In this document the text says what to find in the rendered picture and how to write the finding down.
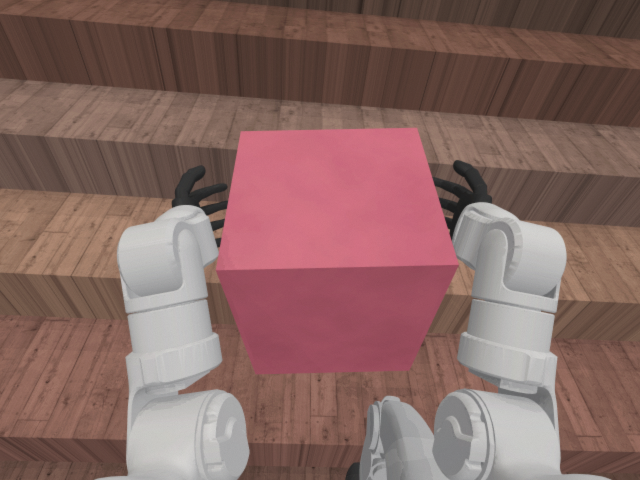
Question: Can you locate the right robot upper arm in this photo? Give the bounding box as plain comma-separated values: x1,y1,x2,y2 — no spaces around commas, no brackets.
432,388,611,480

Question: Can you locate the left robot upper arm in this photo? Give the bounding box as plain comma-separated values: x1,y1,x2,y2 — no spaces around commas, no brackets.
95,389,250,480

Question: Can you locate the left robot hand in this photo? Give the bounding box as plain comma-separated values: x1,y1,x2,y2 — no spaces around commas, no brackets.
172,165,228,248

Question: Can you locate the right robot hand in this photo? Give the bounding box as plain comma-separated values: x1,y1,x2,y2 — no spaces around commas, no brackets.
432,160,492,240

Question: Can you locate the carton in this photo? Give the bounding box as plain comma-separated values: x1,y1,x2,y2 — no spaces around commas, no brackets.
216,128,459,374

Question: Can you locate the left robot forearm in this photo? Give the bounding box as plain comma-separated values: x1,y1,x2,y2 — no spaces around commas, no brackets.
117,205,222,469

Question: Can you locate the robot right thigh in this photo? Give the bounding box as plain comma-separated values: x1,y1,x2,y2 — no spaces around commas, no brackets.
366,400,450,480

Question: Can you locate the robot right shin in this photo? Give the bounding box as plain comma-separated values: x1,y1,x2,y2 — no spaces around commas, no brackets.
359,396,400,480

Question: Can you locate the right robot forearm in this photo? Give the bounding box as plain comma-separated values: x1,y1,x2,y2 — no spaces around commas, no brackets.
452,202,567,460

